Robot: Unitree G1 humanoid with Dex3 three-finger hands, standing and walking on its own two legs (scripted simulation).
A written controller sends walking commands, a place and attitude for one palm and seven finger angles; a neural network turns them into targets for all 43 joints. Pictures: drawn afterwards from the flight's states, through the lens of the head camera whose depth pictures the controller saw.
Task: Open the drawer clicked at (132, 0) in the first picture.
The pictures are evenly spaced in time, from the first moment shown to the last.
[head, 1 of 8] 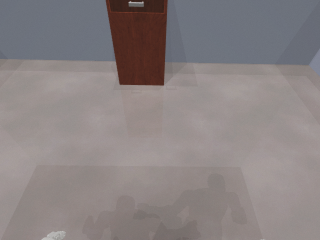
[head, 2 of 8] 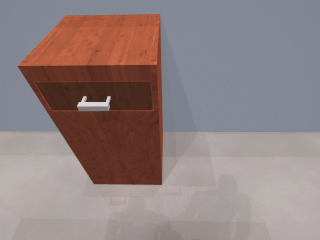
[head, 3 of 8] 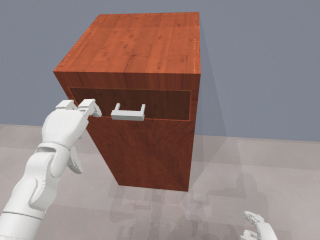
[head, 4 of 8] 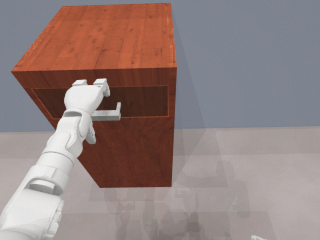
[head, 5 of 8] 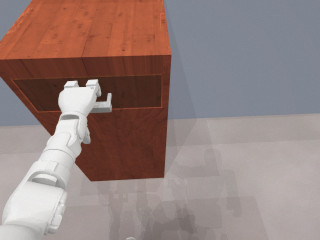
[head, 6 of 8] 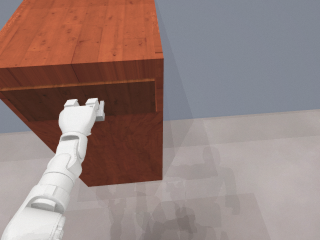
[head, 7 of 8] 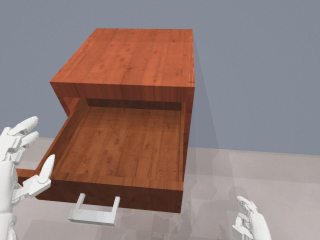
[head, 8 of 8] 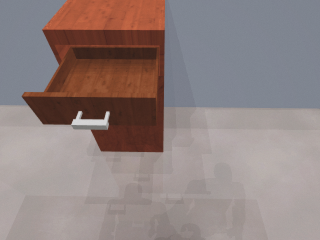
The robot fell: no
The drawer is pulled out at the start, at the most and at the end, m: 0.00 0.30 0.29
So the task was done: yes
